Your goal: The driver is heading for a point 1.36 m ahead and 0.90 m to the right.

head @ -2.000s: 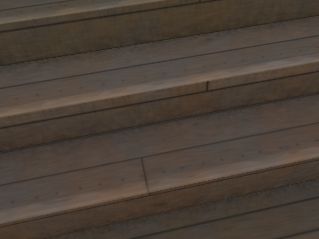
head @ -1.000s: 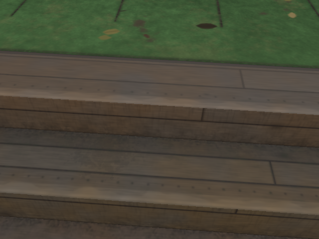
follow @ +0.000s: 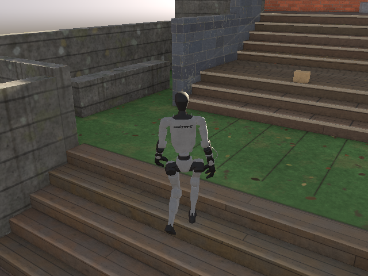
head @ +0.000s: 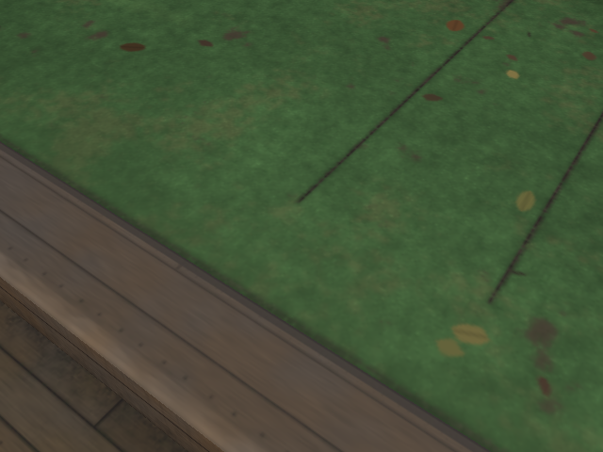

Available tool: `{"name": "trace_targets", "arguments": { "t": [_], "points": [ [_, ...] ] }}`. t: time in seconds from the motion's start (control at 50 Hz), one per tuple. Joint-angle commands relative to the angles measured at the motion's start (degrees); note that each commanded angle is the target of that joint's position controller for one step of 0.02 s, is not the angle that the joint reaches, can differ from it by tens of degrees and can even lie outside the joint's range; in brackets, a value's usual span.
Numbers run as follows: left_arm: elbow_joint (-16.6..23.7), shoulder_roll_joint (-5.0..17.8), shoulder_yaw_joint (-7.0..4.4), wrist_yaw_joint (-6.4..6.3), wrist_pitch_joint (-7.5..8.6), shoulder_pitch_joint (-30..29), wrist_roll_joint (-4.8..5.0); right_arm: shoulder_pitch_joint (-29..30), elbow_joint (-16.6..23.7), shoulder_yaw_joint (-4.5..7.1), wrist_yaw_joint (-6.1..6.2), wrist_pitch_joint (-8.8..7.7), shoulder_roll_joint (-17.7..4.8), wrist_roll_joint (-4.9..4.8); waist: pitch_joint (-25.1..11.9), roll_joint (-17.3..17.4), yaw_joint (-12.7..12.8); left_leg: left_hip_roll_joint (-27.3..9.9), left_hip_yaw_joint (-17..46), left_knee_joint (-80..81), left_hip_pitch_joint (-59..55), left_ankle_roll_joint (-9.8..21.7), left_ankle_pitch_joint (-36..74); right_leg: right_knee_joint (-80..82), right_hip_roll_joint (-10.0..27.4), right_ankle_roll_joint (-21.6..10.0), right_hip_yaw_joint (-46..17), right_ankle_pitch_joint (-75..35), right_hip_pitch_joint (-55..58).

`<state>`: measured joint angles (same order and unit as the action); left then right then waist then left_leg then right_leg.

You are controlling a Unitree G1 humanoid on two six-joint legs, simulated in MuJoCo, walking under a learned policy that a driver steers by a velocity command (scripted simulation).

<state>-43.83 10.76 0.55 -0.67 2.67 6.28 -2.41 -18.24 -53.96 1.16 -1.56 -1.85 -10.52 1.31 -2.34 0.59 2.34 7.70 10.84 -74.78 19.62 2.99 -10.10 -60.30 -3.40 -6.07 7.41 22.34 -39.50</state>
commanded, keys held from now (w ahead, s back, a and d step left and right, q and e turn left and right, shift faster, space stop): e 1.00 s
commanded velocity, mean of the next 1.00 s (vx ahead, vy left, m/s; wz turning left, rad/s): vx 0.05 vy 0.00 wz -0.47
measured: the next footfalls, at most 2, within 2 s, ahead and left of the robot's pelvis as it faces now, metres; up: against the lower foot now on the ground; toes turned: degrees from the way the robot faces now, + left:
left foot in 0.44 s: +0.21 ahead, +0.10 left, +0.00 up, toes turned -16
right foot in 0.88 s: +0.07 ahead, -0.14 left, +0.00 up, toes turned -34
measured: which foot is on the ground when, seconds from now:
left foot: up 0.00-0.42, down 0.44-0.90, up 0.92-1.00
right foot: down 0.00-0.44, up 0.46-0.86, down 0.88-1.00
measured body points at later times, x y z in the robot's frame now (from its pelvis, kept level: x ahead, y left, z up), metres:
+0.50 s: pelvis +0.10 +0.02 +0.06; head +0.11 +0.03 +0.51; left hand +0.30 +0.24 -0.05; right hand +0.19 -0.25 -0.03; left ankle +0.17 +0.11 -0.66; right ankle +0.06 -0.07 -0.60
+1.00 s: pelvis +0.08 -0.03 +0.06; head +0.08 -0.06 +0.51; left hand +0.36 +0.08 -0.01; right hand +0.08 -0.33 -0.04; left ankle +0.13 +0.12 -0.55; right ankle +0.04 -0.11 -0.66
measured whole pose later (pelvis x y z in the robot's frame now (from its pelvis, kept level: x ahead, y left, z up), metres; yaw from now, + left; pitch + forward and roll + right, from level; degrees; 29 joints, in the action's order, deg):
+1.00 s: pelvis +0.08 -0.03 +0.06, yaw -35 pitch +2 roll +1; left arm -32.2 12.3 -1.2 -0.5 -2.8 11.1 -1.9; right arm -8.1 -37.5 3.0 2.8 2.1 -14.4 -0.2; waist -1.0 2.7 0.9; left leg -3.9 0.4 -79.1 34.9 -6.3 -25.2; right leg -41.5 -1.5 -2.4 -0.3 20.4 -23.3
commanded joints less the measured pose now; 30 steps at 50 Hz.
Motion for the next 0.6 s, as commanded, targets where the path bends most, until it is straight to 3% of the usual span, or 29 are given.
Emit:
{"name": "trace_targets", "arguments": {
  "t": [0.02, 0.04, 0.06, 0.1, 0.14, 0.18, 0.2, 0.22, 0.26, 0.28, 0.3, 0.32, 0.34, 0.4, 0.42, 0.44, 0.46, 0.48, 0.5, 0.52, 0.54, 0.56, 0.6],
  "points": [
    [-4.19, -1.83, -0.68, -0.37, 0.00, 4.47, 1.78, 3.67, 9.47, -0.37, -1.83, -1.07, 0.16, 0.64, 2.82, 5.31, -4.55, -2.66, -0.75, -30.05, 22.38, -1.07, -5.53, 32.39, 13.60, -9.83, -37.13, -11.66, 12.58],
    [-5.54, -3.45, -0.39, -0.13, 0.41, 4.56, 1.21, 2.03, 9.84, -0.70, -1.42, -0.99, 0.16, -0.08, 2.89, 5.68, -6.71, -4.80, -2.34, -29.31, 22.00, -0.63, -4.23, 31.30, 10.90, -7.88, -30.60, -12.19, 10.61],
    [-6.22, -4.43, -0.16, 0.13, 0.51, 5.61, 1.17, 1.39, 10.63, -1.41, -1.14, -1.13, 1.23, -0.61, 3.04, 3.46, -7.31, -5.22, -3.50, -30.19, 23.71, -0.02, -3.92, 32.25, 9.21, -7.10, -27.42, -13.17, 11.54],
    [-7.03, -4.17, 0.19, 0.29, -0.23, 8.55, 0.65, 0.61, 11.32, -2.83, -0.71, -1.71, 3.50, -0.44, 2.51, 0.11, -7.16, -5.42, -6.20, -33.12, 28.72, 0.07, 0.06, 33.36, 8.08, -8.19, -24.63, -20.51, 13.14],
    [-5.75, -1.22, -0.16, -0.05, -1.23, 11.08, 0.28, 1.78, 13.18, -3.47, -0.03, -1.95, 3.05, 0.17, 0.28, -1.12, -6.98, -7.10, -8.44, -26.14, 31.29, -1.54, 2.70, 33.45, 6.95, -8.63, -21.65, -23.93, 15.45],
    [-2.72, 0.57, -0.51, -1.30, -2.38, 11.44, 0.10, 5.15, 15.84, -3.58, 0.94, -1.55, 1.69, 0.57, -2.22, -2.59, -6.34, -8.43, -8.75, -18.05, 30.61, -4.15, 6.72, 31.44, 6.27, -8.29, -22.13, -27.10, 15.22],
    [-1.28, 2.24, -0.96, -2.11, -2.89, 12.46, 0.19, 6.71, 17.05, -3.44, 1.58, -1.33, 0.80, 0.71, -3.82, -3.80, -5.38, -8.11, -9.08, -16.17, 31.30, -5.84, 8.01, 31.16, 6.87, -8.80, -23.89, -28.14, 16.95],
    [0.64, 5.75, -2.18, -2.92, -3.61, 11.43, 1.10, 6.71, 17.73, -3.46, 2.42, -0.94, 0.06, 1.33, -5.32, -5.56, -5.45, -7.84, -11.47, -10.11, 28.96, -7.94, 5.51, 31.94, 6.43, -8.86, -23.50, -31.33, 18.11],
    [2.91, 7.90, -3.83, -4.72, -5.99, 15.60, 1.89, 13.94, 21.45, -4.08, 3.78, 0.27, 1.00, -0.14, -6.29, -8.36, -1.67, -6.95, -12.35, 7.88, 24.02, -10.60, -8.21, 36.13, 6.52, -6.59, -26.50, -21.42, 21.63],
    [4.17, 7.82, -4.34, -4.95, -6.47, 16.70, 1.64, 14.89, 20.90, -3.57, 4.08, 1.16, 0.27, -1.47, -5.81, -8.13, 0.31, -5.43, -15.10, 13.00, 20.70, -11.16, -11.89, 38.86, 6.81, -4.90, -27.03, -13.22, 21.13],
    [6.51, 7.43, -4.37, -4.41, -6.43, 13.20, 0.78, 13.57, 19.87, -2.86, 4.61, 1.74, -0.59, -2.64, -6.91, -11.44, 0.04, -5.69, -12.73, 13.43, 15.75, -11.04, -8.57, 39.36, 8.55, -5.95, -29.96, -11.05, 19.96],
    [8.34, 7.21, -4.46, -4.49, -6.39, 9.34, 0.41, 10.66, 18.53, -2.02, 5.22, 2.17, -2.24, -2.77, -6.21, -12.09, -1.02, -5.72, -10.82, 15.41, 11.44, -10.75, -4.35, 38.65, 9.17, -6.64, -30.56, -11.94, 16.79],
    [9.22, 6.77, -4.50, -4.51, -6.39, 8.00, 0.79, 9.18, 17.99, -1.32, 5.66, 2.32, -3.03, -2.62, -4.45, -11.99, -1.43, -5.72, -9.84, 19.57, 9.33, -10.40, -4.69, 38.38, 9.57, -6.86, -31.51, -12.43, 15.56],
    [9.44, 4.52, -3.95, -3.59, -6.62, 8.98, 1.96, 6.12, 16.37, 0.03, 5.73, 1.92, -2.97, -3.00, 0.75, -11.46, -2.88, -5.90, -9.87, 45.23, 3.57, -7.86, -5.44, 33.06, 7.53, -5.10, -33.52, -14.82, 19.19],
    [9.15, 3.97, -4.16, -3.19, -6.49, 10.46, 2.35, 6.00, 15.52, 0.71, 5.58, 1.94, -3.92, -2.93, 0.68, -10.02, -2.04, -7.63, -8.58, 49.21, -0.62, -7.27, -2.49, 29.76, 5.84, -4.16, -32.10, -12.72, 18.32],
    [8.91, 1.92, -3.96, -2.68, -6.02, 11.65, 2.66, 4.60, 15.40, 1.38, 5.45, 1.86, -5.77, -2.06, -1.81, -0.60, -1.85, -14.42, -2.60, 50.54, -9.91, -5.04, 8.69, 16.33, 0.88, -1.42, -26.08, 0.44, 11.18],
    [10.18, 0.78, -3.71, -2.74, -5.32, 13.57, 2.89, 2.71, 16.98, 2.36, 5.92, 2.19, -9.67, 0.65, -4.27, 17.84, -1.44, -29.38, 16.08, 52.48, -17.63, 6.61, 27.32, -1.44, -7.38, 3.85, -15.30, 15.57, -3.17],
    [8.13, 5.20, -4.64, -2.54, -4.46, 17.04, 2.87, 5.54, 20.74, 1.74, 6.03, 1.40, -7.50, 2.84, -8.52, 18.06, -1.28, -36.89, 27.20, 54.44, -14.50, 15.36, 28.96, -23.27, -4.51, 9.01, -15.23, 18.37, -4.28],
    [7.51, 7.35, -5.21, -2.35, -4.76, 14.70, 3.56, 8.78, 22.92, 0.44, 6.15, 1.24, -3.60, 3.30, -5.85, 9.46, -1.69, -34.20, 20.80, 53.96, -10.68, 16.25, 23.58, -37.76, -2.86, 11.84, -15.52, 14.89, -6.83],
    [8.00, 6.72, -4.83, -2.21, -5.74, 11.65, 3.48, 10.78, 23.33, 0.04, 6.43, 1.60, -3.03, 2.50, -3.44, 4.41, -1.49, -29.94, 13.49, 52.82, -6.74, 13.39, 13.68, -47.62, -1.44, 12.70, -15.27, 11.21, -8.77],
    [9.24, 6.15, -4.38, -2.24, -6.48, 9.41, 3.40, 11.87, 23.42, -0.19, 7.10, 2.11, -3.20, 1.16, -1.13, 2.01, -0.98, -25.18, 7.14, 52.00, -5.48, 10.34, 5.67, -48.60, -0.16, 12.86, -16.33, 5.58, -10.72],
    [10.78, 5.34, -3.72, -2.01, -6.51, 7.29, 3.13, 11.37, 23.23, -0.40, 7.75, 2.60, -3.68, 0.17, 0.37, 1.57, -1.52, -21.91, 2.32, 51.90, -4.83, 9.31, 5.35, -49.74, -0.61, 13.10, -14.99, 0.27, -11.34],
    [12.84, 5.13, -2.85, -0.77, -5.48, 5.36, 2.89, 8.92, 23.11, -0.48, 8.53, 2.47, -4.48, 0.24, 0.09, 1.36, -2.40, -19.94, -2.78, 50.88, -6.86, 9.99, 9.02, -46.80, -0.80, 13.94, -12.71, -7.88, -11.41]
  ]
}}
Keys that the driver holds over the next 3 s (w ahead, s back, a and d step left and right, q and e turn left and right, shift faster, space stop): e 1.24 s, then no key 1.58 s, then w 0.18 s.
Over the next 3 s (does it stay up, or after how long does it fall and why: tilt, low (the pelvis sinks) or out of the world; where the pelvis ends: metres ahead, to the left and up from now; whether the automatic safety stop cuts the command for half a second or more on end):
stays up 0.10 -0.03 0.08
